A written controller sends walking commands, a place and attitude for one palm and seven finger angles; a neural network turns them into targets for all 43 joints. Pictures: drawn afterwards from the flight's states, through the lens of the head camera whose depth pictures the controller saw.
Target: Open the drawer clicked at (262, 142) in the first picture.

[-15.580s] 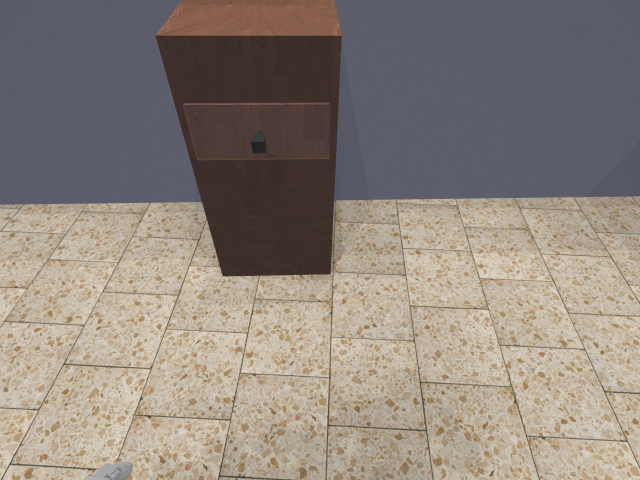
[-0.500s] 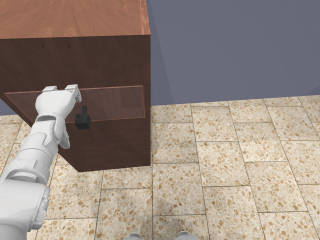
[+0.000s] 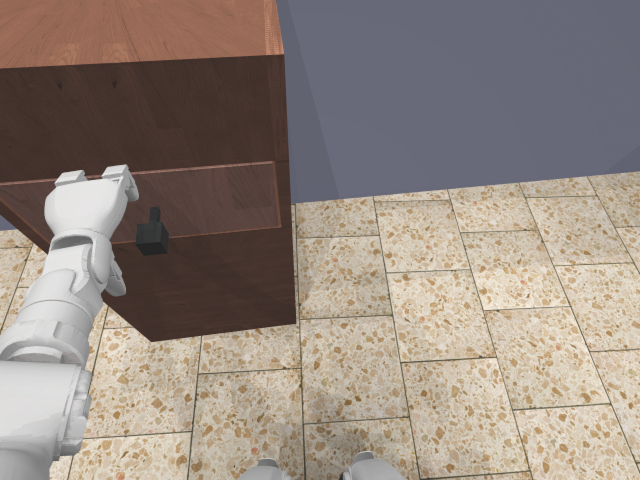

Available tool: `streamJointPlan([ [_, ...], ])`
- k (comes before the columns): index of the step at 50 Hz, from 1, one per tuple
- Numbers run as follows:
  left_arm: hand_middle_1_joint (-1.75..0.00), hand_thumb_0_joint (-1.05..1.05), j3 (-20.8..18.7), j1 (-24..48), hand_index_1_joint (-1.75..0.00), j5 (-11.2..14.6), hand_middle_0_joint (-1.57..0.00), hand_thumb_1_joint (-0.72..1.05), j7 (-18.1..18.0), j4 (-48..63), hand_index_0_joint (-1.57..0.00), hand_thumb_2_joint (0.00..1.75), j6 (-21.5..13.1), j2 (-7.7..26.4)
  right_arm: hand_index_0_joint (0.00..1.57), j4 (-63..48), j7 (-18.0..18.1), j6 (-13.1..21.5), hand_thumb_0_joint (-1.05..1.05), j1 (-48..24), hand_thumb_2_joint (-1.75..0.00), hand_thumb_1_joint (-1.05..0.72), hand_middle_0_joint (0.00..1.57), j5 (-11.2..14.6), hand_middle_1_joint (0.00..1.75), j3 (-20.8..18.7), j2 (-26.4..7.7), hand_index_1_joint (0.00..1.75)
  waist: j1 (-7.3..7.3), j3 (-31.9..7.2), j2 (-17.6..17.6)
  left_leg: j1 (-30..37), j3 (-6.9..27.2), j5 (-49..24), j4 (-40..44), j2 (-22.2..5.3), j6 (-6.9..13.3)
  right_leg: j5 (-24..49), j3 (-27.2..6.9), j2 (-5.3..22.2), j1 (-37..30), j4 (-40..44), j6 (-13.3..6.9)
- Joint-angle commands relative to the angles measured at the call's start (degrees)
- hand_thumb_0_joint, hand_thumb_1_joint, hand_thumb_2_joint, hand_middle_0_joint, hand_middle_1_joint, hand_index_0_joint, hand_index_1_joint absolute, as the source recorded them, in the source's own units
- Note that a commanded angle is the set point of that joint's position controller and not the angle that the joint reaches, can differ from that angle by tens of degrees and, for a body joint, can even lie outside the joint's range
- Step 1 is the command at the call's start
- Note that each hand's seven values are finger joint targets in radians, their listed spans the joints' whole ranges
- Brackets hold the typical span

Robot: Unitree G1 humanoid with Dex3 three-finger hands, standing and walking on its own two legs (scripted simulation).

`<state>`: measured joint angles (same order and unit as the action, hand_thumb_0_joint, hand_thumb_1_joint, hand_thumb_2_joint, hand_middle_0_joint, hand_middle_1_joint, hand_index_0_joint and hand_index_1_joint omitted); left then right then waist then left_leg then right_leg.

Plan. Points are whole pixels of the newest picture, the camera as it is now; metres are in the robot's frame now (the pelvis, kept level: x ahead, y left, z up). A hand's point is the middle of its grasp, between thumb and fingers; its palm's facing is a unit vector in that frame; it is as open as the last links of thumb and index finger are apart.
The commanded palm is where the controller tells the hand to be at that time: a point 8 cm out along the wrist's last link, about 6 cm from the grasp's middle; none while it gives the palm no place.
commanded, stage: lower the fingers behind the handle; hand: left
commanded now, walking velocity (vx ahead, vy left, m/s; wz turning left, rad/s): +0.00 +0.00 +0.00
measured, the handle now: (153, 228) +0.49 +0.25 -0.07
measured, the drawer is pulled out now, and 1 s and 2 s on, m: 0.00 0.00 0.00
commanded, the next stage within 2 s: close the thumb around the handle in 1.38 s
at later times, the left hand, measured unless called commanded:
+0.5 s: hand (115, 245) +0.44 +0.29 -0.05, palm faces +0.00 -0.01 -1.00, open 13.5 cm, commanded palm +0.43 +0.27 +0.01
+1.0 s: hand (125, 259) +0.44 +0.29 -0.09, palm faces +0.03 -0.02 -1.00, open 13.8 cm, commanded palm +0.43 +0.27 -0.03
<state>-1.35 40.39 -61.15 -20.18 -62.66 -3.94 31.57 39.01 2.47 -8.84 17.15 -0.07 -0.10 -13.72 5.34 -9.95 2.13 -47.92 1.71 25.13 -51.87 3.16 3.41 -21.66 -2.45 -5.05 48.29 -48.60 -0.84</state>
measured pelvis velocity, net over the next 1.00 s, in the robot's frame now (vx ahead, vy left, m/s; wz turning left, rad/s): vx -0.02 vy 0.00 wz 0.00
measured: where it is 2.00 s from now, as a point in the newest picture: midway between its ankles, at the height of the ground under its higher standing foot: outside the picture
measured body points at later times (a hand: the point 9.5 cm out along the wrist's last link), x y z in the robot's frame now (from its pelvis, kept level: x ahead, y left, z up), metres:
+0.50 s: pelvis -0.01 +0.01 -0.03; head +0.12 +0.02 +0.40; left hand +0.44 +0.29 +0.01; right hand +0.03 -0.26 -0.16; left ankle -0.02 +0.08 -0.69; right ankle +0.00 -0.11 -0.69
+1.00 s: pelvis -0.02 +0.00 -0.06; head +0.13 +0.02 +0.36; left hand +0.44 +0.29 -0.03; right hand +0.01 -0.28 -0.19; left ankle -0.02 +0.08 -0.69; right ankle +0.01 -0.11 -0.69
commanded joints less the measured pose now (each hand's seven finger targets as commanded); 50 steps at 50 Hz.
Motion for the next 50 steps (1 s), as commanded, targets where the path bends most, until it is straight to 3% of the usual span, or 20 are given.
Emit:
streamJointPlan([
  [1,-1.20,0.00,-3.1,16.1,-1.20,-1.2,-0.30,-0.50,0.8,7.1,-0.30,0.30,-3.6,16.1,0.20,-3.3,1.6,1.0,0.00,6.9,-0.90,-0.90,0.20,-0.1,0.30,-3.9,-10.8,0.30,0.06,-15.3,1.0,8.2,-0.6,-17.4,3.3,-1.4,-0.1,14.3,1.4,1.3,-9.7,4.2,-1.8],
  [5,-1.20,0.00,-3.4,14.7,-1.20,-2.1,-0.30,-0.50,-1.4,9.1,-0.30,0.30,-7.2,14.7,0.20,-3.9,1.0,2.1,0.00,7.0,-0.90,-0.90,0.20,-0.7,0.30,-4.6,-10.4,0.30,-0.52,-17.5,3.1,8.1,0.2,-16.8,0.9,-1.8,-0.7,11.1,2.2,0.9,-4.3,1.2,-2.2],
  [7,-1.20,0.00,-6.2,16.2,-1.20,-1.9,-0.30,-0.50,-3.1,12.6,-0.30,0.30,-8.7,17.1,0.20,-3.7,0.7,2.4,0.00,7.4,-0.90,-0.90,0.20,-1.1,0.30,-5.1,-10.7,0.30,-0.96,-22.3,3.6,9.3,0.9,-19.3,-0.7,-2.1,-1.1,12.2,2.3,0.8,-3.5,-0.8,-2.1],
  [9,-1.20,0.00,-6.4,19.3,-1.20,-2.2,-0.30,-0.50,-5.4,15.5,-0.30,0.30,-9.6,16.9,0.20,-3.1,0.4,2.9,0.00,7.5,-0.90,-0.90,0.20,-1.4,0.30,-5.7,-10.8,0.30,-0.26,-26.2,5.4,11.3,1.6,-21.4,-2.4,-2.4,-1.6,12.5,2.6,0.7,-1.3,-2.3,-2.0],
  [12,-1.20,0.00,-9.1,24.0,-1.20,-3.2,-0.30,-0.50,-9.2,19.1,-0.30,0.30,-9.8,20.2,0.20,-1.6,0.1,3.1,0.00,7.6,-0.90,-0.90,0.20,-2.2,0.30,-6.1,-11.4,0.30,0.25,-30.0,7.8,13.1,2.7,-24.5,-4.4,-2.7,-2.5,12.6,3.0,0.6,1.8,-4.6,-1.9],
  [14,-1.20,0.00,-8.9,24.0,-1.20,-3.5,-0.30,-0.50,-11.5,19.1,-0.30,0.30,-8.6,19.2,0.20,-1.0,-0.3,3.1,0.00,7.3,-0.90,-0.90,0.20,-2.4,0.30,-6.2,-11.5,0.30,0.08,-31.2,9.8,14.9,3.3,-26.6,-5.0,-2.8,-3.4,12.1,3.8,0.4,3.5,-5.4,-2.0],
  [19,-1.20,0.00,-6.3,23.3,-1.20,-2.9,-0.30,-0.50,-12.7,12.3,-0.30,0.30,-1.4,15.7,0.20,0.5,-1.4,2.6,0.00,8.1,-0.90,-0.90,0.20,-2.5,0.30,-6.0,-11.8,0.30,1.08,-30.1,8.5,16.7,3.8,-29.2,-4.9,-3.3,-4.2,12.3,5.2,0.1,4.8,-5.0,-1.8],
  [20,-1.20,0.00,-4.3,23.2,-1.20,-2.7,-0.30,-0.50,-11.9,9.9,-0.30,0.30,0.4,14.0,0.20,0.6,-1.5,2.4,0.00,8.3,-0.90,-0.90,0.20,-2.4,0.30,-5.8,-11.8,0.30,1.56,-28.5,8.1,15.9,3.3,-28.0,-4.5,-3.1,-3.9,12.2,5.2,0.0,4.3,-4.3,-1.7],
  [22,-1.20,0.00,-3.6,23.2,-1.20,-2.2,-0.30,-0.50,-10.0,9.3,-0.30,0.30,2.2,13.9,0.20,0.2,-1.5,2.1,0.00,8.9,-0.90,-0.90,0.20,-2.0,0.30,-5.5,-11.8,0.30,1.48,-29.5,7.4,16.7,3.2,-28.5,-3.5,-3.2,-3.6,13.4,5.2,0.1,2.1,-3.6,-1.6],
  [24,-1.20,0.00,-4.3,21.2,-1.20,-2.1,-0.30,-0.50,-8.2,6.5,-0.30,0.30,3.9,16.1,0.20,0.0,-1.1,1.3,0.00,8.7,-0.90,-0.90,0.20,-1.7,0.30,-4.8,-12.1,0.30,1.15,-26.5,3.8,13.5,2.4,-24.5,-2.4,-2.7,-2.5,13.0,4.7,0.1,-0.5,-2.2,-1.5],
  [25,-1.20,0.00,-1.8,22.0,-1.20,-1.9,-0.30,-0.50,-7.0,5.5,-0.30,0.30,4.4,14.0,0.20,-0.3,-0.8,1.3,0.00,8.7,-0.90,-0.90,0.20,-1.5,0.30,-4.4,-11.8,0.30,2.10,-24.1,3.3,11.1,1.8,-21.4,-2.0,-2.4,-1.7,12.4,4.3,0.2,-1.2,-1.4,-1.5],
  [27,-1.20,0.00,-0.3,22.6,-1.20,-2.2,-0.30,-0.50,-5.0,4.3,-0.30,0.30,3.6,13.0,0.20,-0.8,-0.2,1.5,0.00,8.3,-0.90,-0.90,0.20,-1.2,0.30,-4.0,-11.5,0.30,2.87,-20.7,2.0,8.6,1.8,-17.8,-1.6,-2.4,-1.1,10.5,4.0,0.5,-0.1,-0.9,-1.5],
  [33,-1.20,0.00,-1.4,17.8,-1.20,-2.1,-0.30,-0.50,-1.6,3.4,-0.30,0.30,-2.9,13.9,0.20,-2.0,0.7,2.9,0.00,7.6,-0.90,-0.90,0.20,-1.2,0.30,-3.5,-11.0,0.30,1.82,-17.2,0.6,1.3,1.1,-11.7,-3.8,-2.0,-0.2,7.0,2.9,0.8,1.6,-2.7,-1.8],
  [37,-1.20,0.00,-2.7,19.0,-1.20,-2.9,-0.30,-0.50,-2.7,6.5,-0.30,0.30,-6.7,14.8,0.20,-2.5,0.6,3.8,0.00,7.6,-0.90,-0.90,0.20,-1.5,0.30,-3.9,-10.9,0.30,1.58,-20.4,2.8,0.5,1.8,-12.9,-6.7,-2.3,-0.7,7.0,3.0,0.8,5.7,-6.0,-2.1],
  [38,-1.20,0.00,-3.3,17.9,-1.20,-2.8,-0.30,-0.50,-3.3,7.5,-0.30,0.30,-7.5,14.6,0.20,-2.5,0.4,3.9,0.00,7.8,-0.90,-0.90,0.20,-1.6,0.30,-4.2,-10.9,0.30,0.74,-22.3,4.1,1.3,2.0,-13.8,-7.2,-2.3,-1.0,7.0,3.2,0.7,6.2,-7.0,-2.2],
  [39,-1.20,0.00,-3.5,20.7,-1.20,-2.8,-0.30,-0.50,-4.1,10.2,-0.30,0.30,-8.5,14.8,0.20,-2.4,0.3,4.2,0.00,7.7,-0.90,-0.90,0.20,-1.8,0.30,-4.5,-10.9,0.30,1.51,-24.6,5.5,2.6,2.3,-14.7,-8.2,-2.6,-1.1,7.2,3.2,0.7,7.7,-7.7,-2.1],
  [43,-1.20,0.00,-8.9,24.1,-1.20,-3.5,-0.30,-0.50,-8.7,16.9,-0.30,0.30,-10.6,20.5,0.20,-1.2,-0.1,4.5,0.00,8.1,-0.90,-0.90,0.20,-2.7,0.30,-5.4,-11.6,0.30,0.51,-33.3,9.3,6.9,3.9,-21.7,-10.9,-2.9,-2.7,9.8,3.6,0.4,9.4,-11.3,-2.1],
  [47,-1.20,0.00,-6.0,21.9,-1.20,-4.0,-0.30,-0.50,-12.9,12.4,-0.30,0.30,-5.8,14.3,0.20,0.4,-1.6,3.9,0.00,8.5,-0.90,-0.90,0.20,-3.2,0.30,-6.0,-11.6,0.30,1.14,-32.6,10.3,9.4,4.4,-26.4,-12.2,-3.5,-3.9,10.5,5.1,0.2,13.0,-12.3,-1.9],
  [48,-1.20,0.00,-7.0,20.6,-1.20,-3.5,-0.30,-0.50,-13.1,11.1,-0.30,0.30,-4.3,15.4,0.20,0.5,-1.8,3.7,0.00,8.7,-0.90,-0.90,0.20,-3.1,0.30,-5.9,-11.9,0.30,0.68,-32.8,8.3,9.0,4.2,-25.6,-11.8,-3.4,-3.7,10.7,5.1,0.1,11.3,-11.8,-1.8],
  [50,-1.20,0.00,-6.1,23.0,-1.20,-2.6,-0.30,-0.50,-12.8,11.3,-0.30,0.30,-1.6,15.8,0.20,0.4,-1.8,3.3,0.00,8.8,-0.90,-0.90,0.20,-2.8,0.30,-5.5,-12.0,0.30,1.32,-33.3,8.0,8.2,3.5,-23.9,-10.8,-3.1,-3.1,11.6,4.9,0.1,8.6,-10.7,-1.6],
])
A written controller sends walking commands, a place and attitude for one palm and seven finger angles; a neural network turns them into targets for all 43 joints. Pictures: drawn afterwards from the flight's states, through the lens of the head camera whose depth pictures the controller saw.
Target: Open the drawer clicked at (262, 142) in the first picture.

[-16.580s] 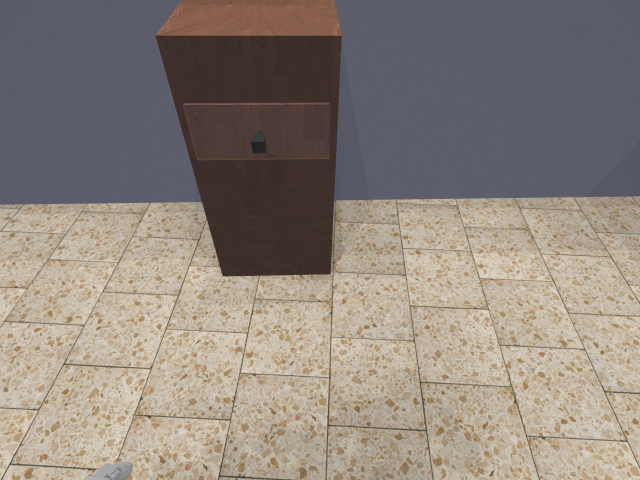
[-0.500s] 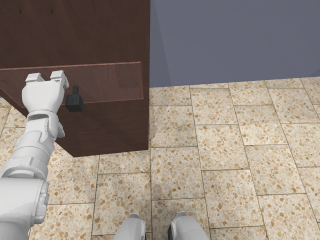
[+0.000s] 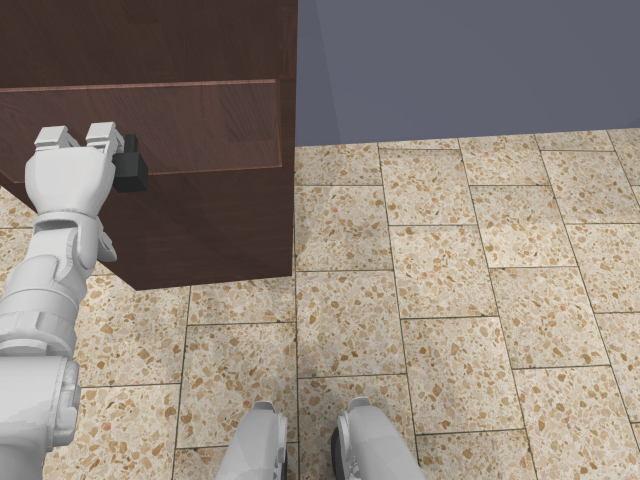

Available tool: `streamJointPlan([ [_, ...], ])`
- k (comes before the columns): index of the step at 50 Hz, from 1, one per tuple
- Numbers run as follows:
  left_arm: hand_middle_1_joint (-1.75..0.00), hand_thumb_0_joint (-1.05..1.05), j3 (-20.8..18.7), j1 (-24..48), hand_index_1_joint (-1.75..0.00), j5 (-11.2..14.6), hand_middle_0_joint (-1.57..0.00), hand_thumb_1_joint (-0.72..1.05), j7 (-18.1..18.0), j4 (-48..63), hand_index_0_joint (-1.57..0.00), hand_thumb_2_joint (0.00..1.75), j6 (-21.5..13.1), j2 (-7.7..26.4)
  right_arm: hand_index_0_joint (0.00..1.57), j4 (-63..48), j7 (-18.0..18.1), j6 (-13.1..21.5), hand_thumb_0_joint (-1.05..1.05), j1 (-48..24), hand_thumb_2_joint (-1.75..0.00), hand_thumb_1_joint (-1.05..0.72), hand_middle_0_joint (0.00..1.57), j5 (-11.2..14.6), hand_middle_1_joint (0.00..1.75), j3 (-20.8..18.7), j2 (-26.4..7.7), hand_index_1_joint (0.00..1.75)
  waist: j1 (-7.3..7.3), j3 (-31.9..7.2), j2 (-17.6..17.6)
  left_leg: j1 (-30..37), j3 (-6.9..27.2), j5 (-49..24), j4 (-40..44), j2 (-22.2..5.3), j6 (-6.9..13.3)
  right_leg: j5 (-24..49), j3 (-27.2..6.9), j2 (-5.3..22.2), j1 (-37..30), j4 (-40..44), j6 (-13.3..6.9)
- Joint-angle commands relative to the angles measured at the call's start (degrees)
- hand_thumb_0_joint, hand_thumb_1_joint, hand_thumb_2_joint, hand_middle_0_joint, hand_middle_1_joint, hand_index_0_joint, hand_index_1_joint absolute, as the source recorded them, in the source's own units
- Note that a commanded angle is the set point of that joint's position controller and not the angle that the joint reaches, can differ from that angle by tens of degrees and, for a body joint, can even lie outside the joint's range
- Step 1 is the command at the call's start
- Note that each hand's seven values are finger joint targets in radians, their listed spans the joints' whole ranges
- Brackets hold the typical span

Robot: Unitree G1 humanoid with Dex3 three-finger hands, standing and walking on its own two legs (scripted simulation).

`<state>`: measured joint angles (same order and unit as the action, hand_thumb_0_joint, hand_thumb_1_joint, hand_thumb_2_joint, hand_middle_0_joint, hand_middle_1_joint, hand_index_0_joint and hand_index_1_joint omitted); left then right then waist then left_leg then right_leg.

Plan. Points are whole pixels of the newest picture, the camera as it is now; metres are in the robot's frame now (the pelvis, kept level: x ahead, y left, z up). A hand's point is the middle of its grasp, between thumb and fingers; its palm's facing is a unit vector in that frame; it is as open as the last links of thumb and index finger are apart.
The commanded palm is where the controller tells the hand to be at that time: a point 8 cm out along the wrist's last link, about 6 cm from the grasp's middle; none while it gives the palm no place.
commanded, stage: lower the fingers behind the handle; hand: left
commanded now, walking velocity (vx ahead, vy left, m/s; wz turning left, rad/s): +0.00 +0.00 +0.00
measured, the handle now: (129, 160) +0.51 +0.25 +0.00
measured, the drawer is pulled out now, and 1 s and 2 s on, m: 0.00 0.00 0.05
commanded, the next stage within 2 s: close the thumb around the handle in 0.38 s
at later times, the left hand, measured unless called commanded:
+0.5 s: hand (96, 201) +0.46 +0.29 -0.02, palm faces -0.04 -0.03 -1.00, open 13.9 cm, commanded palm +0.44 +0.27 +0.04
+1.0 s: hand (92, 200) +0.46 +0.29 -0.02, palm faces -0.06 -0.04 -1.00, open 7.1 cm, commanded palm +0.45 +0.28 +0.04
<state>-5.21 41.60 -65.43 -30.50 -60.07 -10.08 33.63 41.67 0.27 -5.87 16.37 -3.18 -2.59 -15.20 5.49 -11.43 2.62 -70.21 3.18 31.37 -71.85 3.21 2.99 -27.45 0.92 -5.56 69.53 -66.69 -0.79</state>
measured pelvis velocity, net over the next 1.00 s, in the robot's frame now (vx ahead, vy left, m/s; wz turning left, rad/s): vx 0.01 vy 0.00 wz -0.01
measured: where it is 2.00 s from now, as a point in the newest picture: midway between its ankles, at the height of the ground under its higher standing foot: outside the picture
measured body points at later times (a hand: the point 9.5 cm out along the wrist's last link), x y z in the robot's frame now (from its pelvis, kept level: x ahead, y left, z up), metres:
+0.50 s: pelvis +0.01 +0.00 +0.01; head +0.15 +0.01 +0.43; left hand +0.45 +0.29 +0.03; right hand +0.04 -0.28 -0.12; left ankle +0.00 +0.08 -0.63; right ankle +0.03 -0.12 -0.63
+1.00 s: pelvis +0.01 +0.00 +0.01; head +0.15 +0.02 +0.44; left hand +0.45 +0.29 +0.04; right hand +0.05 -0.28 -0.11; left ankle +0.00 +0.08 -0.63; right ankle +0.03 -0.12 -0.63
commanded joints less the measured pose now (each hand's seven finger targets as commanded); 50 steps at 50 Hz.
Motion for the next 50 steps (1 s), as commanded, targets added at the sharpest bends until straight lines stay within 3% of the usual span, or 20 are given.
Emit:
streamJointPlan([
  [1,-1.20,0.00,-2.5,23.0,-1.20,1.8,-0.30,-0.50,-2.0,9.0,-0.30,0.30,5.4,14.4,0.20,-2.2,0.5,0.2,0.00,9.7,-0.90,-0.90,0.20,0.3,0.30,-2.9,-10.6,0.30,1.31,-32.5,7.7,31.1,2.0,-30.7,9.4,-3.0,-2.6,18.0,1.5,0.8,-13.4,7.5,-1.7],
  [2,-1.20,0.00,-2.7,23.6,-1.20,1.7,-0.30,-0.50,-1.6,9.0,-0.30,0.30,6.4,15.9,0.20,-2.2,0.5,-0.1,0.00,10.0,-0.90,-0.90,0.20,0.6,0.30,-2.7,-10.8,0.30,1.05,-32.9,7.8,31.6,2.0,-30.6,10.2,-3.0,-2.6,18.3,1.5,0.8,-14.6,8.0,-1.6],
  [5,-1.20,0.00,-1.1,23.1,-1.20,1.6,-0.30,-0.50,0.8,8.3,-0.30,0.30,8.4,15.5,0.20,-2.5,1.2,-0.3,0.00,9.5,-0.90,-0.90,0.20,1.0,0.30,-2.0,-10.5,0.30,1.35,-30.1,6.4,30.9,1.3,-28.1,11.7,-2.8,-1.8,18.0,1.3,0.8,-16.9,9.9,-1.5],
  [6,-1.20,0.00,-1.1,23.1,-1.20,2.0,-0.30,-0.50,1.7,9.0,-0.30,0.30,8.0,15.2,0.20,-2.7,1.4,-0.2,0.00,9.2,-0.90,-0.90,0.20,1.0,0.30,-1.9,-10.4,0.30,1.42,-30.4,6.0,31.6,1.4,-28.5,12.0,-2.9,-1.6,18.4,1.1,0.8,-17.4,10.1,-1.6],
  [9,-1.20,0.00,0.7,20.1,-1.20,2.9,-0.30,-0.50,4.3,8.0,-0.30,0.30,6.1,12.7,0.20,-3.1,2.1,0.3,0.00,8.4,-0.90,-0.90,0.20,1.3,0.30,-1.6,-9.8,0.30,1.73,-26.2,4.7,29.4,0.9,-24.1,12.7,-2.8,-0.8,15.9,0.7,1.0,-17.3,11.6,-1.5],
  [11,-1.20,0.00,-1.3,17.5,-1.20,3.1,-0.30,-0.50,5.5,6.2,-0.30,0.30,4.4,15.1,0.20,-3.1,2.5,0.4,0.00,8.0,-0.90,-0.90,0.20,1.3,0.30,-1.1,-9.8,0.30,1.03,-23.0,2.6,25.6,0.3,-21.7,12.7,-2.6,-0.3,15.4,0.0,1.2,-18.4,11.7,-1.6],
  [14,-1.20,0.00,-1.8,16.5,-1.20,1.9,-0.30,-0.50,5.2,6.7,-0.30,0.30,1.7,15.9,0.20,-3.7,2.6,0.8,0.00,7.4,-0.90,-0.90,0.20,1.2,0.30,-0.9,-9.5,0.30,0.21,-20.7,4.4,22.6,0.0,-20.5,12.0,-2.3,-0.3,14.6,-0.3,1.2,-16.8,10.7,-2.0],
  [17,-1.20,0.00,-0.9,16.1,-1.20,1.3,-0.30,-0.50,3.9,7.6,-0.30,0.30,-0.2,13.3,0.20,-4.2,2.2,1.3,0.00,7.4,-0.90,-0.90,0.20,1.1,0.30,-1.5,-9.3,0.30,0.58,-21.6,4.8,23.9,0.6,-22.6,11.2,-2.7,-0.7,15.0,0.2,1.1,-14.4,9.5,-2.1],
  [19,-1.20,0.00,-3.1,15.4,-1.20,1.6,-0.30,-0.50,2.8,9.4,-0.30,0.30,-1.0,15.0,0.20,-4.1,2.0,1.5,0.00,7.9,-0.90,-0.90,0.20,0.8,0.30,-2.1,-9.6,0.30,-0.12,-25.8,4.4,24.9,0.4,-24.9,10.0,-2.7,-0.8,17.2,-0.2,1.0,-15.6,8.6,-1.9],
  [21,-1.20,0.00,-4.3,15.8,-1.20,1.8,-0.30,-0.50,1.5,12.3,-0.30,0.30,-1.5,15.5,0.20,-3.9,1.6,1.3,0.00,8.2,-0.90,-0.90,0.20,0.5,0.30,-2.6,-9.7,0.30,-0.86,-29.8,7.0,28.1,1.0,-29.6,9.7,-2.8,-1.7,19.4,0.2,1.0,-15.8,7.2,-2.1],
  [22,-1.20,0.00,-2.5,15.4,-1.20,1.8,-0.30,-0.50,0.9,12.0,-0.30,0.30,-1.2,12.8,0.20,-3.8,1.3,1.2,0.00,8.3,-0.90,-0.90,0.20,0.6,0.30,-2.8,-9.4,0.30,-0.33,-29.9,7.3,29.3,1.0,-30.8,9.4,-2.8,-1.9,19.7,0.4,0.9,-15.0,7.5,-2.0],
  [24,-1.20,0.00,-4.0,16.3,-1.20,1.6,-0.30,-0.50,-0.5,12.8,-0.30,0.30,-0.7,14.2,0.20,-3.0,1.1,1.1,0.00,8.4,-0.90,-0.90,0.20,0.4,0.30,-3.2,-9.9,0.30,-0.24,-29.8,6.5,29.9,1.4,-31.2,9.2,-3.2,-2.2,19.3,0.6,0.9,-14.1,7.3,-1.8],
  [27,-1.22,0.00,-2.8,17.7,-1.22,1.5,-0.31,-0.33,-1.7,10.8,-0.31,0.37,1.7,13.1,0.20,-2.5,0.9,0.6,0.00,8.7,-0.90,-0.90,0.20,0.5,0.30,-3.2,-10.1,0.30,0.63,-30.1,5.1,29.1,1.1,-30.2,9.2,-2.9,-1.8,19.6,0.6,0.9,-14.9,7.6,-1.6],
  [31,-1.24,0.00,-4.0,19.0,-1.24,1.8,-0.33,-0.11,-1.2,9.5,-0.33,0.47,4.5,16.2,0.20,-2.2,1.0,0.2,0.00,8.5,-0.90,-0.90,0.20,0.6,0.30,-2.6,-10.5,0.30,0.28,-29.2,5.0,28.3,0.5,-28.4,10.4,-2.6,-1.4,19.9,0.4,1.0,-17.4,8.6,-1.6],
  [34,-1.26,0.00,-2.3,18.8,-1.26,1.6,-0.34,0.06,0.2,8.8,-0.34,0.54,5.6,15.5,0.20,-2.7,1.3,-0.1,0.00,8.2,-0.90,-0.90,0.20,0.9,0.30,-2.2,-10.3,0.30,0.48,-28.1,6.1,28.7,0.4,-28.0,11.3,-2.6,-1.4,19.6,0.4,1.1,-17.8,9.5,-1.6],
  [40,-1.30,0.00,-1.4,16.1,-1.30,2.8,-0.36,0.40,3.3,9.0,-0.36,0.68,3.1,13.9,0.20,-3.3,2.0,0.5,0.00,7.8,-0.90,-0.90,0.20,1.1,0.30,-2.0,-9.7,0.30,0.59,-25.8,4.3,27.7,-0.2,-26.7,11.5,-2.6,-0.6,20.1,-0.1,1.1,-19.2,10.5,-1.5],
  [41,-1.30,0.00,-2.5,15.0,-1.30,2.9,-0.37,0.45,3.6,8.7,-0.37,0.71,2.5,14.8,0.20,-3.3,2.0,0.4,0.00,7.7,-0.90,-0.90,0.20,1.0,0.30,-1.8,-9.8,0.30,0.01,-25.5,4.1,26.9,-0.1,-26.5,11.5,-2.5,-0.7,19.9,-0.3,1.2,-19.3,10.2,-1.7],
  [45,-1.33,0.00,-2.8,14.3,-1.33,2.1,-0.38,0.68,3.0,7.9,-0.38,0.80,0.8,15.4,0.20,-3.6,2.0,0.6,0.00,7.3,-0.90,-0.90,0.20,1.0,0.30,-1.7,-9.8,0.30,-0.17,-23.0,4.0,23.4,-0.3,-23.8,10.9,-2.3,-0.5,18.0,-0.4,1.1,-17.8,9.5,-1.8],
  [47,-1.34,0.00,-4.9,13.6,-1.34,1.8,-0.39,0.79,2.2,8.9,-0.39,0.85,0.0,17.5,0.20,-3.9,1.8,0.5,0.00,7.1,-0.90,-0.90,0.20,0.9,0.30,-1.8,-10.0,0.30,-1.20,-24.5,4.4,23.6,-0.3,-25.1,10.5,-2.3,-0.7,18.8,-0.5,1.1,-18.1,8.6,-1.9],
  [50,-1.35,0.00,-3.2,15.4,-1.35,1.2,-0.40,0.90,0.6,9.2,-0.40,0.90,0.2,14.9,0.20,-3.7,1.5,0.6,0.00,7.3,-0.90,-0.90,0.20,0.8,0.30,-2.3,-9.9,0.30,-0.10,-25.6,5.5,25.3,0.3,-26.2,9.9,-2.6,-1.2,18.1,0.0,1.0,-15.4,8.1,-1.9],
])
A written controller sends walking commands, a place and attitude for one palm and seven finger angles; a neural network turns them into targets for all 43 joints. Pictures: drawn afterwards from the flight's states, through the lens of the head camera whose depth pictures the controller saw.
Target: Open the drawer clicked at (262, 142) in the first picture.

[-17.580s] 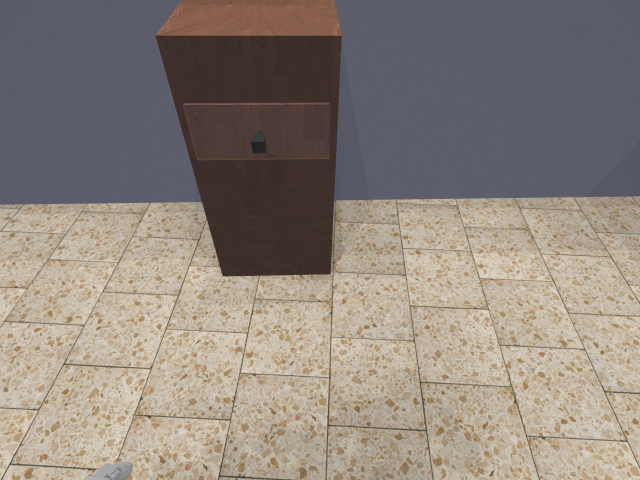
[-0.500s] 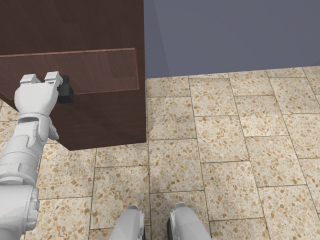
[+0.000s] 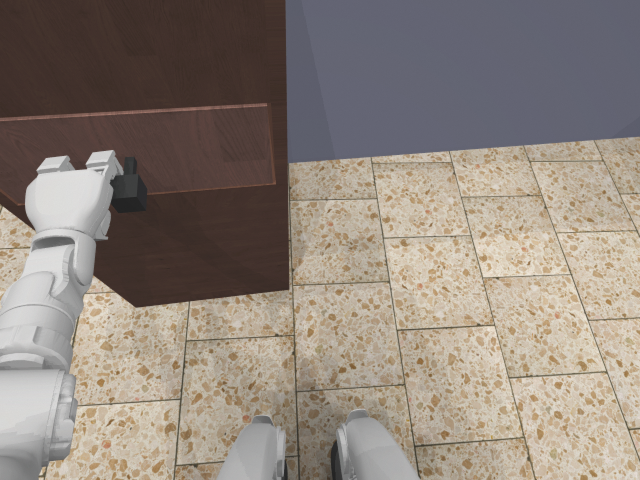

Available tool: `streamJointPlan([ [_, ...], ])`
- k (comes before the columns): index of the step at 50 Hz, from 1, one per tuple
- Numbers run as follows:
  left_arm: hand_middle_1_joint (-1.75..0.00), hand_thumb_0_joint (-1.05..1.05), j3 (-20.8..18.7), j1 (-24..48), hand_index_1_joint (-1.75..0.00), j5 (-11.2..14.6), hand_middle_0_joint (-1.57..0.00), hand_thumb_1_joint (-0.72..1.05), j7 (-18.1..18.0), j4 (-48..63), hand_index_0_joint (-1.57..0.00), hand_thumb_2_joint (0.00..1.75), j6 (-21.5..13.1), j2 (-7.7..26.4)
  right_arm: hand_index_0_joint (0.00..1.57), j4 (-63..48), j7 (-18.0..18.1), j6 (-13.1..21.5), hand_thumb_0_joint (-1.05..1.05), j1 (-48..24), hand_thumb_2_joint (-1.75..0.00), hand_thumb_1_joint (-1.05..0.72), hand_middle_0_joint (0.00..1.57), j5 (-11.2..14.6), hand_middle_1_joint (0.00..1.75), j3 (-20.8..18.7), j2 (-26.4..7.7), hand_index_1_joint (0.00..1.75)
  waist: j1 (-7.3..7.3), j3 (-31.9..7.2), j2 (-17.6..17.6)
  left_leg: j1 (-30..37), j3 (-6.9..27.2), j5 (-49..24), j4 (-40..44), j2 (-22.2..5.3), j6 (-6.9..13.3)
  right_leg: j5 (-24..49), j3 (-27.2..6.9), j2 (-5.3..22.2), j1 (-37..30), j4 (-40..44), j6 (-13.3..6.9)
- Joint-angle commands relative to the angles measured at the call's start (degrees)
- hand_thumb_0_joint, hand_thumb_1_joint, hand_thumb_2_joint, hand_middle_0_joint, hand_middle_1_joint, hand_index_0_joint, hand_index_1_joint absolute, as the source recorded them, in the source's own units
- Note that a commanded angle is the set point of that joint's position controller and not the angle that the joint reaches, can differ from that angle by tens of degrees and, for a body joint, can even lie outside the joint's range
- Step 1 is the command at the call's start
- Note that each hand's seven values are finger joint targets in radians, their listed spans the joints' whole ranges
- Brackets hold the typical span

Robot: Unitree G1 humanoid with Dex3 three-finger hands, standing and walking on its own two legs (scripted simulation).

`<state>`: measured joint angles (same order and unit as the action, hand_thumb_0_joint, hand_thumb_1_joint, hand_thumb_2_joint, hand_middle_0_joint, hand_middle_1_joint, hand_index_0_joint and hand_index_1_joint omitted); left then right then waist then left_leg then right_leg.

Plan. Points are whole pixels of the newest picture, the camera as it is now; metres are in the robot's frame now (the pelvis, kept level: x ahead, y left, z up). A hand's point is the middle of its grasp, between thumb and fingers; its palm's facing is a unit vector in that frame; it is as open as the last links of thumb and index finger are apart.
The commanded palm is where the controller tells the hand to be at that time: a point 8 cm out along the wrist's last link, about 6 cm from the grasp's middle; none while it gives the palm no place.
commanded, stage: close the thumb around the handle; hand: left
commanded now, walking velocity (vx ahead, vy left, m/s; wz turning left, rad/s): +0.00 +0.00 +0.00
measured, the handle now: (129, 182) +0.50 +0.26 -0.02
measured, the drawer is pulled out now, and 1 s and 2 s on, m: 0.00 0.05 0.18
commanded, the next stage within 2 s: pull the drawer open in 0.18 s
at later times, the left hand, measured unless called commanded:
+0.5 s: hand (93, 223) +0.44 +0.30 -0.03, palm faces -0.07 -0.04 -1.00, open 5.1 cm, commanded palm +0.42 +0.27 +0.02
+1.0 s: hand (90, 264) +0.38 +0.29 -0.03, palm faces -0.04 -0.06 -1.00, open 5.5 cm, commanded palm +0.35 +0.27 +0.02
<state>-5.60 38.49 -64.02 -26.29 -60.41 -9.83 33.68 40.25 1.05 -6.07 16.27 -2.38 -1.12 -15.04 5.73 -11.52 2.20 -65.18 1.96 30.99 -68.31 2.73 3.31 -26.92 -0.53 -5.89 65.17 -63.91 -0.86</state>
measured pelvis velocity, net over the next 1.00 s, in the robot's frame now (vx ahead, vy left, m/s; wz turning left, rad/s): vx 0.02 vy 0.01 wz -0.01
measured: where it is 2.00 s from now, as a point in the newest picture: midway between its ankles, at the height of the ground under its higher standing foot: outside the picture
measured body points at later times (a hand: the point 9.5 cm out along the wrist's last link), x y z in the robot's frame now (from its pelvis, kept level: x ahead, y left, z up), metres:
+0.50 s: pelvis +0.00 +0.00 +0.01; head +0.14 +0.02 +0.43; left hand +0.44 +0.29 +0.02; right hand +0.04 -0.27 -0.12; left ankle +0.00 +0.08 -0.64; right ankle +0.02 -0.11 -0.64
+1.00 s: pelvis +0.02 +0.01 +0.02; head +0.13 +0.02 +0.46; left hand +0.38 +0.29 +0.02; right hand +0.13 -0.25 -0.11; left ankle +0.00 +0.08 -0.64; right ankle +0.02 -0.11 -0.64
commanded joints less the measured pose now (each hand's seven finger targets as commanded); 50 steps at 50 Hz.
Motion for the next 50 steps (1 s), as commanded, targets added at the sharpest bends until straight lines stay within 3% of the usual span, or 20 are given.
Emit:
streamJointPlan([
  [1,-1.35,0.00,-2.6,19.8,-1.35,-0.1,-0.40,0.90,-3.9,10.5,-0.40,0.90,-0.1,14.3,0.20,-2.0,0.6,0.9,0.00,7.6,-0.90,-0.90,0.20,-0.1,0.30,-4.1,-10.1,0.30,0.03,-26.5,6.4,21.9,2.1,-27.1,6.3,-2.4,-1.9,17.4,1.9,1.4,-10.0,4.9,-1.9],
  [4,-1.35,0.00,-3.0,19.9,-1.35,-0.1,-0.40,0.90,-4.8,10.6,-0.40,0.90,1.2,14.7,0.20,-1.8,0.3,0.7,0.00,8.2,-0.90,-0.90,0.20,-0.1,0.30,-4.4,-10.5,0.30,-0.39,-29.0,7.5,25.3,2.9,-29.7,6.3,-2.7,-2.8,17.2,2.5,1.2,-9.0,4.7,-1.8],
  [6,-1.35,0.00,-1.6,22.0,-1.35,0.4,-0.40,0.90,-4.7,10.0,-0.40,0.90,2.3,13.0,0.20,-1.4,0.2,0.6,0.00,8.6,-0.90,-0.90,0.20,-0.2,0.30,-4.5,-10.5,0.30,0.70,-28.7,6.8,26.2,3.4,-30.1,6.5,-2.9,-2.9,16.9,2.7,1.2,-8.4,5.0,-1.7],
  [8,-1.35,0.00,-1.2,22.3,-1.35,0.5,-0.40,0.90,-4.7,10.0,-0.40,0.90,3.1,12.6,0.20,-1.1,0.2,0.5,0.00,9.0,-0.90,-0.90,0.20,-0.1,0.30,-4.6,-10.6,0.30,0.58,-29.9,6.9,27.5,3.6,-30.3,6.9,-2.9,-3.0,16.9,2.9,1.2,-8.8,5.4,-1.6],
  [10,-1.35,0.00,-1.3,22.0,-1.35,0.5,-0.40,0.90,-4.1,8.8,-0.40,0.90,4.2,13.3,0.20,-1.0,0.3,0.2,0.00,8.8,-0.90,-0.90,0.20,0.0,0.30,-4.2,-10.7,0.30,0.43,-28.2,6.3,26.4,3.2,-29.0,7.5,-2.8,-2.8,16.5,2.9,1.1,-9.6,6.0,-1.6],
  [11,-1.35,0.00,-0.9,23.8,-1.35,0.6,-0.40,0.90,-3.8,9.1,-0.40,0.90,4.3,13.2,0.20,-0.9,0.4,0.2,0.00,8.9,-0.90,-0.90,0.20,0.0,0.30,-4.1,-10.6,0.30,1.17,-28.0,6.1,26.5,3.3,-29.0,7.5,-2.9,-2.7,16.7,2.8,1.2,-9.5,6.2,-1.6],
  [12,-1.35,0.00,-0.9,22.7,-1.35,0.5,-0.40,0.90,-3.4,8.1,-0.40,0.90,4.5,13.5,0.20,-1.1,0.5,0.1,0.00,8.8,-0.90,-0.90,0.20,0.1,0.30,-3.9,-10.6,0.30,0.62,-27.5,5.8,25.6,3.1,-27.8,7.9,-2.6,-2.5,16.1,2.7,1.2,-10.1,6.4,-1.6],
  [14,-1.35,0.00,0.2,24.0,-1.35,0.4,-0.40,0.90,-2.7,7.9,-0.40,0.90,4.5,13.0,0.20,-1.2,0.9,0.3,0.00,8.5,-0.90,-0.90,0.20,0.2,0.30,-3.7,-10.5,0.30,1.45,-25.4,5.0,23.8,2.7,-24.8,8.3,-2.6,-1.9,14.9,2.5,1.3,-10.1,7.2,-1.5],
  [17,-1.35,0.00,-0.6,18.7,-1.35,0.7,-0.40,0.90,-1.5,8.1,-0.40,0.90,3.8,13.3,0.20,-2.0,0.8,0.2,0.00,8.0,-0.90,-0.90,0.20,0.3,0.30,-3.3,-10.1,0.30,-0.61,-26.1,6.5,24.3,2.1,-25.7,8.8,-2.3,-1.8,15.9,2.2,1.2,-12.0,7.2,-1.9],
  [22,-1.35,0.00,-0.6,12.0,-1.35,1.1,-0.40,0.90,-1.0,8.8,-0.40,0.90,1.7,10.9,0.20,-2.7,0.8,0.3,0.00,7.2,-0.90,-0.90,0.20,0.4,0.30,-3.5,-9.6,0.30,-1.31,-23.8,3.6,23.2,2.0,-26.3,9.0,-2.6,-1.7,16.8,2.2,1.2,-12.8,7.3,-2.0],
  [23,-1.35,0.00,-0.4,11.4,-1.35,1.2,-0.40,0.90,-1.1,10.1,-0.40,0.90,1.4,10.3,0.20,-2.9,0.8,0.3,0.00,7.1,-0.90,-0.90,0.20,0.4,0.30,-3.6,-9.6,0.30,-1.74,-23.7,4.6,23.2,1.9,-26.4,9.2,-2.6,-1.8,16.8,2.2,1.1,-13.0,7.2,-2.1],
  [28,-1.35,0.00,-0.4,5.2,-1.35,1.5,-0.40,0.90,-2.9,14.0,-0.40,0.90,0.6,7.0,0.20,-3.6,0.2,0.1,0.00,6.3,-0.90,-0.90,0.20,0.4,0.30,-4.4,-9.1,0.30,-3.05,-25.7,4.8,26.7,1.8,-30.8,9.4,-2.8,-2.4,19.0,2.2,1.1,-14.0,7.1,-2.1],
  [30,-1.35,0.00,-1.6,2.6,-1.35,1.6,-0.40,0.90,-3.6,14.8,-0.40,0.90,0.9,7.7,0.20,-3.6,0.0,-0.1,0.00,6.0,-0.90,-0.90,0.20,0.4,0.30,-4.5,-9.1,0.30,-3.70,-25.6,3.9,26.6,1.5,-31.3,9.4,-2.8,-2.2,20.0,2.0,1.1,-15.3,7.2,-2.1],
  [33,-1.35,0.00,-2.0,1.3,-1.35,1.5,-0.40,0.90,-4.3,15.4,-0.40,0.90,1.6,7.7,0.20,-3.6,0.1,-0.4,0.00,5.5,-0.90,-0.90,0.20,0.4,0.30,-4.5,-9.1,0.30,-3.53,-24.2,1.0,24.1,1.0,-29.6,9.7,-2.5,-1.6,21.4,1.5,1.2,-17.4,7.5,-1.9],
  [37,-1.35,0.00,-2.6,-1.5,-1.35,0.6,-0.40,0.90,-5.6,19.7,-0.40,0.90,2.4,7.4,0.20,-4.1,0.0,-1.1,0.00,4.6,-0.90,-0.90,0.20,0.3,0.30,-4.7,-8.9,0.30,-4.79,-25.8,3.8,28.6,1.5,-36.1,10.3,-3.0,-2.6,23.2,1.8,1.4,-17.6,7.2,-2.1],
  [38,-1.35,0.00,-1.9,-4.2,-1.35,0.9,-0.40,0.90,-5.7,20.3,-0.40,0.90,2.8,5.5,0.20,-4.4,-0.2,-1.3,0.00,4.3,-0.90,-0.90,0.20,0.3,0.30,-4.9,-8.7,0.30,-4.94,-26.3,3.7,30.0,1.6,-37.9,10.2,-3.1,-2.8,23.6,1.9,1.3,-17.8,7.5,-2.0],
  [42,-1.35,0.00,-0.1,-6.4,-1.35,1.1,-0.40,0.90,-6.2,23.2,-0.40,0.90,4.3,2.7,0.20,-5.1,-0.2,-1.5,0.00,3.1,-0.90,-0.90,0.20,0.4,0.30,-4.9,-8.4,0.30,-4.27,-24.9,3.2,31.5,1.9,-38.9,11.0,-3.4,-2.9,23.6,2.0,1.3,-17.9,8.4,-1.9],
  [44,-1.35,0.00,-1.5,-9.1,-1.35,1.0,-0.40,0.90,-6.1,24.1,-0.40,0.90,4.9,3.9,0.20,-5.5,-0.1,-1.7,0.00,2.5,-0.90,-0.90,0.20,0.4,0.30,-4.8,-8.4,0.30,-5.10,-23.8,1.8,30.9,1.8,-38.8,11.6,-3.4,-2.9,23.9,1.9,1.3,-19.5,8.7,-1.9],
  [46,-1.35,0.00,-0.7,-11.3,-1.35,1.4,-0.40,0.90,-6.1,27.0,-0.40,0.90,5.4,2.5,0.20,-6.3,-0.1,-1.7,0.00,1.7,-0.90,-0.90,0.20,0.4,0.30,-4.7,-8.2,0.30,-5.29,-24.4,3.4,32.0,1.7,-40.4,11.7,-3.3,-2.8,25.2,1.7,1.4,-20.6,8.9,-2.1],
  [50,-1.35,0.00,-0.4,-16.2,-1.35,1.0,-0.40,0.90,-6.3,29.1,-0.40,0.90,5.9,1.3,0.20,-7.2,0.2,-1.7,0.00,0.1,-0.90,-0.90,0.20,0.5,0.30,-4.6,-7.7,0.30,-5.46,-22.0,2.1,31.6,1.4,-39.2,12.3,-3.2,-2.6,25.4,1.4,1.4,-21.9,9.7,-2.1],
])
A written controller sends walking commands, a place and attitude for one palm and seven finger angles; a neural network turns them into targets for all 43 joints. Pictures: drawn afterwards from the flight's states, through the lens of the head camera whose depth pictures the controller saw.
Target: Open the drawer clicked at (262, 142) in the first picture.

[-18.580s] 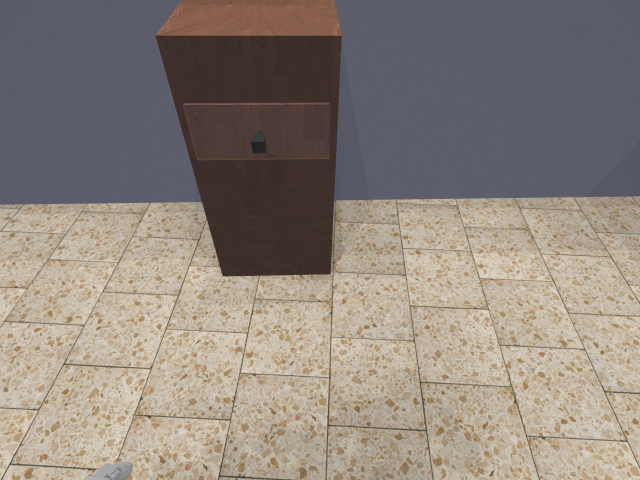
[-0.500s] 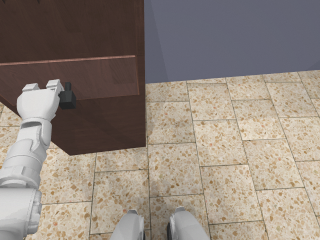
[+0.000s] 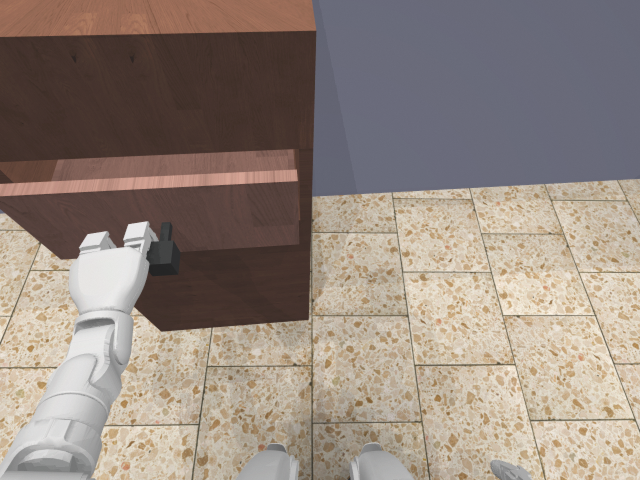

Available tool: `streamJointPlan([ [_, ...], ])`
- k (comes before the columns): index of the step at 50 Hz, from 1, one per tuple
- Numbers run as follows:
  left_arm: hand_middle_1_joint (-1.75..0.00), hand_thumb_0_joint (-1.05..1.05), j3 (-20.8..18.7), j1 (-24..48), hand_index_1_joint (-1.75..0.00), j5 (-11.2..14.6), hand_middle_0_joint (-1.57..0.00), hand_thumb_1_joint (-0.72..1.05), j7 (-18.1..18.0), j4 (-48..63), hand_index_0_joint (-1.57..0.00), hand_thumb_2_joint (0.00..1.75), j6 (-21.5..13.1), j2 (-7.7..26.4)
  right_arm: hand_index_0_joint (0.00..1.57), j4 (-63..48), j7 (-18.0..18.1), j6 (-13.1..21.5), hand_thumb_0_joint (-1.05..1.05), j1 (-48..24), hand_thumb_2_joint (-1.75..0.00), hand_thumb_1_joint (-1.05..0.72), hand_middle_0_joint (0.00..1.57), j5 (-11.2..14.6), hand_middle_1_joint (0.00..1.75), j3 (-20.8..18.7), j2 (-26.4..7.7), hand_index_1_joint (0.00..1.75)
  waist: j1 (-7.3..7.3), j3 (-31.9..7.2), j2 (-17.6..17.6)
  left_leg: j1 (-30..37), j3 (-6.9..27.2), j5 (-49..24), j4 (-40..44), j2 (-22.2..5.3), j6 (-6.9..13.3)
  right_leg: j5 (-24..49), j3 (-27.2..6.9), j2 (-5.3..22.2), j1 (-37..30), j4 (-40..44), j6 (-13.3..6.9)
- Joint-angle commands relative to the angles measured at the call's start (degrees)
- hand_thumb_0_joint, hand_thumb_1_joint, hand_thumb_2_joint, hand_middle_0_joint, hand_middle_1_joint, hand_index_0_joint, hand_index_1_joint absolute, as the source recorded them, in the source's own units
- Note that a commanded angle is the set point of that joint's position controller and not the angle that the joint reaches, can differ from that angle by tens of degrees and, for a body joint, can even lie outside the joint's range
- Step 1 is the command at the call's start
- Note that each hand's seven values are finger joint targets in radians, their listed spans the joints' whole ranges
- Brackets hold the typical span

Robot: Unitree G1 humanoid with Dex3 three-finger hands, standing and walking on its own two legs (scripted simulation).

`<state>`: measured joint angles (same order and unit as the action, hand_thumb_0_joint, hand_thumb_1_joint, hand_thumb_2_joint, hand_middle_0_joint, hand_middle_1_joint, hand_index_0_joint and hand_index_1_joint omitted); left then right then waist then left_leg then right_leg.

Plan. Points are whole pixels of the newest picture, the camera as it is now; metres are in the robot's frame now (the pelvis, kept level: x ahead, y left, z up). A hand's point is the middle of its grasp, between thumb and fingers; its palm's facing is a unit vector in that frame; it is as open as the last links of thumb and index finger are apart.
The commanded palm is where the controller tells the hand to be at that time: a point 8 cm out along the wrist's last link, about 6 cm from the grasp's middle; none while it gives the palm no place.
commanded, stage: pull the drawer open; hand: left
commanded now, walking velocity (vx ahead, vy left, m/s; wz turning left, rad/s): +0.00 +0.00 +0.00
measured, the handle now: (164, 246) +0.42 +0.24 -0.04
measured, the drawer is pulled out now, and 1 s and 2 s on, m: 0.05 0.18 0.19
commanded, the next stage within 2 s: none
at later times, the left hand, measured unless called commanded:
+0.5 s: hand (122, 339) +0.29 +0.27 -0.05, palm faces -0.03 -0.04 -1.00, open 5.4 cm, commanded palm +0.26 +0.26 +0.00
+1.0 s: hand (115, 384) +0.23 +0.26 -0.05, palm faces -0.02 -0.05 -1.00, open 5.4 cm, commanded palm +0.20 +0.26 +0.00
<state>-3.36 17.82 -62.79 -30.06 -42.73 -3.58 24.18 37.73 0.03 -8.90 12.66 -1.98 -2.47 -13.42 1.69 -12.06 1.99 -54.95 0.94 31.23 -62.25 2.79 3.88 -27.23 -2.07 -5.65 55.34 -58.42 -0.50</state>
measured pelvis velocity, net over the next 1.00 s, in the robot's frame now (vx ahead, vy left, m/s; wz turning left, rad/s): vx -0.01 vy -0.01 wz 0.01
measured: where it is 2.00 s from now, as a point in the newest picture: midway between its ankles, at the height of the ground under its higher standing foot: outside the picture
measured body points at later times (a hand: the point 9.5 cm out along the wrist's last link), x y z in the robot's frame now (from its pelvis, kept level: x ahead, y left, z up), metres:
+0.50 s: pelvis -0.01 -0.01 +0.00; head +0.07 +0.00 +0.44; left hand +0.29 +0.27 +0.00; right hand +0.14 -0.26 -0.12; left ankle -0.03 +0.07 -0.66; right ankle +0.00 -0.12 -0.66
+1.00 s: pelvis -0.01 -0.01 +0.00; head +0.06 -0.01 +0.44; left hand +0.23 +0.26 +0.00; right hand +0.16 -0.26 -0.12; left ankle -0.03 +0.07 -0.66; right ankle +0.00 -0.12 -0.66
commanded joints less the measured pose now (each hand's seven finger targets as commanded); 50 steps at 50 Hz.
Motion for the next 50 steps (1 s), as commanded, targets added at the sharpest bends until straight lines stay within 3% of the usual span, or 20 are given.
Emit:
streamJointPlan([
  [1,-1.35,0.00,-3.5,3.7,-1.35,0.0,-0.40,0.90,-2.6,13.3,-0.40,0.90,-0.4,11.5,0.20,-4.9,1.2,1.1,0.00,3.2,-0.90,-0.90,0.20,0.0,0.30,-3.2,-9.4,0.30,-1.95,-21.8,3.5,22.1,2.4,-41.2,6.4,-3.3,-3.3,26.6,2.9,1.2,-12.3,4.1,-2.6],
  [4,-1.35,0.00,-3.3,-0.8,-1.35,-0.1,-0.40,0.90,-3.0,14.8,-0.40,0.90,-0.1,10.3,0.20,-5.5,1.2,1.3,0.00,2.2,-0.90,-0.90,0.20,0.0,0.30,-3.1,-9.0,0.30,-2.14,-21.2,2.4,21.8,2.1,-40.4,6.5,-3.1,-3.2,27.1,2.7,1.3,-13.5,4.4,-2.4],
  [6,-1.35,0.00,-3.4,-0.4,-1.35,-0.1,-0.40,0.90,-3.1,15.2,-0.40,0.90,0.2,10.3,0.20,-5.5,1.4,1.5,0.00,1.5,-0.90,-0.90,0.20,0.0,0.30,-2.9,-9.2,0.30,-1.86,-18.6,2.8,20.2,2.4,-37.7,6.8,-3.0,-3.2,25.3,3.0,1.3,-12.5,4.3,-2.7],
  [7,-1.35,0.00,-2.4,1.0,-1.35,-0.8,-0.40,0.90,-3.4,16.0,-0.40,0.90,0.0,9.5,0.20,-5.7,1.5,1.6,0.00,0.9,-0.90,-0.90,0.20,0.0,0.30,-3.0,-8.9,0.30,-1.31,-18.8,3.0,20.5,2.3,-36.4,6.7,-3.0,-3.1,24.2,3.0,1.4,-11.4,4.3,-2.5],
  [11,-1.35,0.00,-2.1,-0.4,-1.35,-1.1,-0.40,0.90,-4.4,17.7,-0.40,0.90,0.4,8.7,0.20,-5.8,1.5,2.0,0.00,0.2,-0.90,-0.90,0.20,-0.2,0.30,-3.2,-8.9,0.30,-1.58,-19.4,4.0,21.7,2.8,-36.7,6.5,-3.0,-3.6,22.9,3.3,1.3,-10.6,4.0,-2.8],
  [12,-1.35,0.00,-2.9,-1.3,-1.35,-1.3,-0.40,0.90,-4.7,18.2,-0.40,0.90,0.5,9.5,0.20,-6.0,1.6,2.0,0.00,0.1,-0.90,-0.90,0.20,-0.2,0.30,-3.1,-8.8,0.30,-2.22,-20.3,3.9,21.9,2.5,-36.4,6.6,-2.8,-3.6,23.0,3.1,1.4,-11.3,3.8,-2.7],
  [17,-1.35,0.00,-2.3,-2.1,-1.35,-1.3,-0.40,0.90,-4.9,19.5,-0.40,0.90,1.5,9.2,0.20,-6.2,2.0,2.3,0.00,-1.4,-0.90,-0.90,0.20,0.0,0.30,-2.9,-8.5,0.30,-2.00,-20.1,2.4,20.7,2.1,-32.8,6.7,-2.4,-3.3,22.3,2.8,1.4,-12.1,4.1,-2.7],
  [19,-1.35,0.00,-2.4,-3.3,-1.35,-1.0,-0.40,0.90,-4.6,18.5,-0.40,0.90,2.0,9.2,0.20,-6.3,2.2,2.5,0.00,-1.8,-0.90,-0.90,0.20,0.0,0.30,-2.6,-8.5,0.30,-2.03,-17.9,1.7,18.8,1.8,-29.4,7.3,-1.9,-3.0,21.1,2.8,1.4,-12.5,4.6,-2.8],
  [22,-1.35,0.00,-3.2,-5.5,-1.35,-0.7,-0.40,0.90,-4.2,19.6,-0.40,0.90,1.8,9.9,0.20,-6.7,2.5,2.8,0.00,-2.8,-0.90,-0.90,0.20,0.1,0.30,-2.4,-8.3,0.30,-3.02,-18.6,1.9,18.3,1.4,-28.4,7.6,-1.7,-2.7,21.2,2.3,1.6,-13.9,4.6,-2.9],
  [24,-1.35,0.00,-2.5,-6.4,-1.35,-0.6,-0.40,0.90,-4.0,19.3,-0.40,0.90,1.7,8.9,0.20,-6.8,2.7,3.1,0.00,-3.3,-0.90,-0.90,0.20,0.3,0.30,-2.3,-8.1,0.30,-2.55,-17.2,0.3,16.9,1.2,-25.6,7.7,-1.5,-2.4,20.3,2.0,1.6,-14.0,5.2,-2.8],
  [27,-1.35,0.00,-4.1,-10.1,-1.35,-0.4,-0.40,0.90,-4.0,21.0,-0.40,0.90,1.1,10.1,0.20,-7.3,2.6,3.4,0.00,-4.0,-0.90,-0.90,0.20,0.2,0.30,-2.2,-8.1,0.30,-3.94,-17.4,2.2,17.3,1.3,-25.9,8.1,-1.4,-2.6,19.3,2.0,1.6,-14.1,4.8,-3.1],
  [29,-1.35,0.00,-2.5,-10.6,-1.35,-0.3,-0.40,0.90,-4.2,21.6,-0.40,0.90,0.9,7.9,0.20,-7.5,2.6,3.9,0.00,-4.2,-0.90,-0.90,0.20,0.3,0.30,-2.4,-7.9,0.30,-3.07,-16.4,0.7,17.2,1.3,-25.1,7.9,-1.5,-2.4,19.1,2.0,1.5,-13.3,5.1,-3.0],
  [32,-1.35,0.00,-3.9,-12.1,-1.35,-0.4,-0.40,0.90,-4.6,22.5,-0.40,0.90,0.4,9.1,0.20,-7.6,2.6,4.3,0.00,-4.7,-0.90,-0.90,0.20,0.2,0.30,-2.3,-8.0,0.30,-3.58,-16.3,1.3,16.2,1.3,-23.8,7.8,-1.4,-2.4,18.1,1.7,1.7,-13.1,4.7,-3.0],
  [35,-1.35,0.00,-2.6,-15.0,-1.35,-0.3,-0.40,0.90,-5.1,23.2,-0.40,0.90,0.4,6.7,0.20,-7.8,2.4,4.9,0.00,-4.8,-0.90,-0.90,0.20,0.2,0.30,-2.6,-7.8,0.30,-3.19,-15.3,0.5,16.0,1.1,-22.9,7.4,-1.2,-2.3,17.9,1.8,1.7,-12.9,4.8,-3.0],
  [36,-1.35,0.00,-4.0,-15.1,-1.35,-0.1,-0.40,0.90,-5.3,23.7,-0.40,0.90,0.5,8.3,0.20,-7.5,2.4,5.0,0.00,-5.1,-0.90,-0.90,0.20,0.1,0.30,-2.5,-8.1,0.30,-3.61,-15.6,1.2,15.9,1.3,-23.2,7.5,-1.3,-2.4,17.9,1.7,1.7,-13.0,4.6,-3.2],
  [39,-1.35,0.00,-4.6,-17.5,-1.35,-0.3,-0.40,0.90,-5.8,25.3,-0.40,0.90,0.7,8.6,0.20,-7.8,2.4,5.1,0.00,-5.5,-0.90,-0.90,0.20,0.1,0.30,-2.5,-7.9,0.30,-4.14,-16.7,0.8,15.7,0.9,-23.7,7.2,-1.0,-2.4,19.1,1.2,1.7,-13.9,4.3,-3.1],
  [42,-1.35,0.00,-4.8,-19.6,-1.35,-0.3,-0.40,0.90,-6.1,27.1,-0.40,0.90,1.2,8.6,0.20,-8.1,2.3,4.9,0.00,-6.2,-0.90,-0.90,0.20,0.1,0.30,-2.4,-7.9,0.30,-4.46,-16.8,1.0,15.9,1.0,-24.0,7.2,-1.0,-2.5,19.4,1.1,1.8,-13.9,4.0,-3.1],
  [44,-1.35,0.00,-3.2,-21.4,-1.35,-0.1,-0.40,0.90,-6.2,27.4,-0.40,0.90,1.6,6.5,0.20,-8.5,2.2,5.1,0.00,-6.5,-0.90,-0.90,0.20,0.2,0.30,-2.4,-7.7,0.30,-3.77,-15.1,-0.3,15.5,1.0,-22.8,7.3,-0.9,-2.4,18.7,1.3,1.8,-13.6,4.6,-3.0],
  [47,-1.35,0.00,-5.3,-23.2,-1.35,-0.1,-0.40,0.90,-6.3,28.9,-0.40,0.90,1.6,8.5,0.20,-8.5,2.3,5.1,0.00,-7.3,-0.90,-0.90,0.20,0.2,0.30,-2.2,-7.7,0.30,-4.48,-15.9,0.1,15.5,1.0,-23.0,7.2,-0.9,-2.4,18.9,1.0,1.9,-14.1,4.2,-3.1],
  [50,-1.35,0.00,-4.9,-27.3,-1.35,0.2,-0.40,0.90,-6.3,30.2,-0.40,0.90,1.8,7.2,0.20,-9.1,2.2,5.4,0.00,-7.6,-0.90,-0.90,0.20,0.2,0.30,-2.2,-7.4,0.30,-4.88,-14.7,0.2,15.6,1.0,-23.3,7.3,-0.7,-2.5,19.5,0.8,1.7,-14.5,4.3,-3.3],
])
